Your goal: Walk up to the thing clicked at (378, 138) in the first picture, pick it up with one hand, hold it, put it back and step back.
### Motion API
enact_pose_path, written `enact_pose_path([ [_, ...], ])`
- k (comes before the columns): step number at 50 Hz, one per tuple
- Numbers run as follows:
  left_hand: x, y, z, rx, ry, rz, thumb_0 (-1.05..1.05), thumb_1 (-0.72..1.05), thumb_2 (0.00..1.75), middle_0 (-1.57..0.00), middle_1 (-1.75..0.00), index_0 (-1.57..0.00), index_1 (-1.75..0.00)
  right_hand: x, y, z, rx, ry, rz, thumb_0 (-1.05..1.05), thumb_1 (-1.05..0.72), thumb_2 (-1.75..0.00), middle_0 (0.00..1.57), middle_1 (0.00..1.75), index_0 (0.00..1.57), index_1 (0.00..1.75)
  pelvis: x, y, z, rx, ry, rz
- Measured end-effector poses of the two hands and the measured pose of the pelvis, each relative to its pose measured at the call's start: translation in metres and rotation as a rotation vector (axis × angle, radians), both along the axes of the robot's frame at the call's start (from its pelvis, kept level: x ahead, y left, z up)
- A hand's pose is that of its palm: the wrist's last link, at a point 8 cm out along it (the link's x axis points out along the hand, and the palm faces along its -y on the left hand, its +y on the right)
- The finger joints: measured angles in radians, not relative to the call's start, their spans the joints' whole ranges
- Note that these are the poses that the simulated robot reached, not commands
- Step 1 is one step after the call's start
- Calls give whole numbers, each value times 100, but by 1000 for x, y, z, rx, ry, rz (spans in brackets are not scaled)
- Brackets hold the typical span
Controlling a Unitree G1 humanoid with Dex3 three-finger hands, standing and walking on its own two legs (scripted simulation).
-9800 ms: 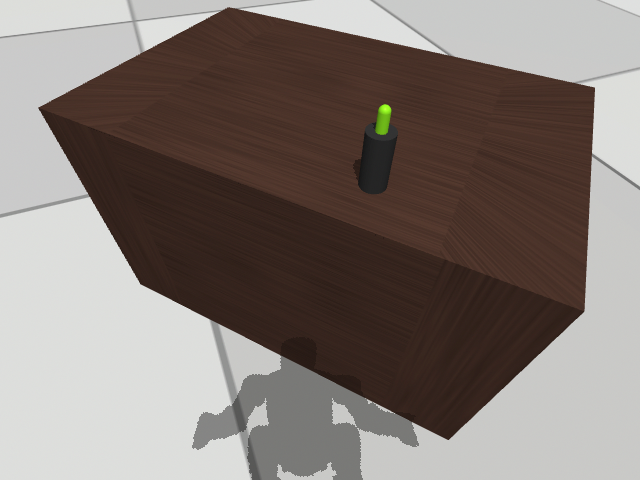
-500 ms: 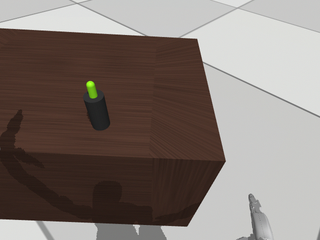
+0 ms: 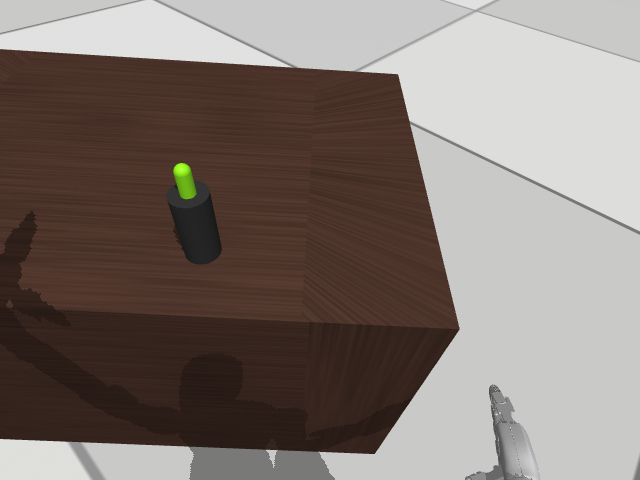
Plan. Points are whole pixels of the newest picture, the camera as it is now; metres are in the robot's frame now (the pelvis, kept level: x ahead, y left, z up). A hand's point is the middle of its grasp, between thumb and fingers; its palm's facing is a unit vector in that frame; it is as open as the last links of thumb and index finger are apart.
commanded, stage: go down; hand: left
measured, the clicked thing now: (193, 212) +0.47 +0.16 +0.07
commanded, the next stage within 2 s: approach in 0.94 s
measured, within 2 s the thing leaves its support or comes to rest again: neither
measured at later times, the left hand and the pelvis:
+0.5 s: hand out of the picture +0.38 +0.36 +0.17, palm faces +0.09 -1.00 +0.01, open 17.7 cm; pelvis +0.00 +0.00 -0.01, yaw +0 degrees
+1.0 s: hand out of the picture +0.38 +0.35 +0.17, palm faces +0.08 -1.00 +0.00, open 17.7 cm; pelvis +0.00 +0.00 -0.01, yaw +0 degrees
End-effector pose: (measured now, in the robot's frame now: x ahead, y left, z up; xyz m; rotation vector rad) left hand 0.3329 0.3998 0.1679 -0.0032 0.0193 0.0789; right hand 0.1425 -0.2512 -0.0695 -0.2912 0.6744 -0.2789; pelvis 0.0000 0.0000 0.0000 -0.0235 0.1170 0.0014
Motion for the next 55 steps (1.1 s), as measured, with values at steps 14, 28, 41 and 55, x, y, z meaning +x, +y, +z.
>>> enact_pose_path([
  [14, 12, 7, -1, -2, 7, 11, -1, -61, 3, -5, -4, -5, -4, -2, -5, -1, -20, 12, -5, -1, 53, -6, 6, 5, 6, 5, -2, -1, -4, -2, 26, 1],
  [28, 25, 10, 0, -2, 7, 7, -1, -61, 4, -5, -4, -4, -5, -1, -1, -4, -19, 18, -3, -1, 52, -6, 6, 5, 6, 5, 1, 1, -7, -7, 53, -2],
  [41, 26, 10, -4, -1, 6, 5, -1, -61, 5, -4, -5, -4, -6, 0, 3, -5, -6, 15, 2, -1, 52, -6, 6, 5, 6, 5, 4, 3, -9, -9, 59, -6],
  [55, 20, 7, -3, 1, 9, 3, -1, -61, 5, -5, -6, -5, -6, -1, 2, -4, 0, 5, 13, -1, 52, -6, 6, 5, 6, 5, 2, 1, -10, -6, 52, -3],
])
